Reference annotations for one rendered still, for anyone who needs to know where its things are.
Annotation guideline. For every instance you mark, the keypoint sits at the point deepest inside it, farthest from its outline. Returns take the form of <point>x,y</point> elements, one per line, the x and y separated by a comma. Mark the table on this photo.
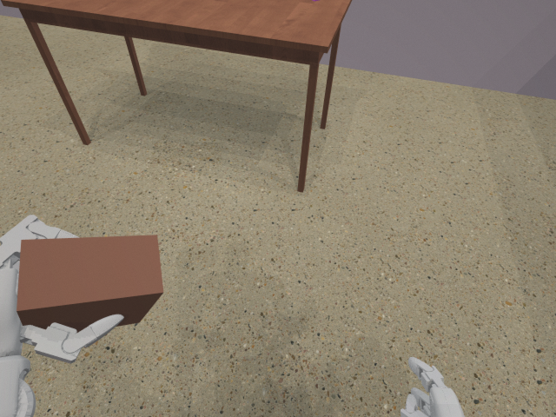
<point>297,31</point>

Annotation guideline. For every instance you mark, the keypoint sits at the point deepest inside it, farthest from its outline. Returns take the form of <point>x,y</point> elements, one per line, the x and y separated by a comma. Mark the right robot hand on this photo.
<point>441,402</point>

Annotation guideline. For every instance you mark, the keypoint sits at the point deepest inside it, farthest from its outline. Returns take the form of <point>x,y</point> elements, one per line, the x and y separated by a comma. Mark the sponge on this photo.
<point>78,281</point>

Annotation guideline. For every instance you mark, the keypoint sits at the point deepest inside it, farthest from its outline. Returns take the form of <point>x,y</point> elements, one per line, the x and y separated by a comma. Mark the left robot hand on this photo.
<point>57,341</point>

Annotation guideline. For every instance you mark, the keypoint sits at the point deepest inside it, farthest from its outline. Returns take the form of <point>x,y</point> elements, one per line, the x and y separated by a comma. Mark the robot left forearm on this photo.
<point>17,399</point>

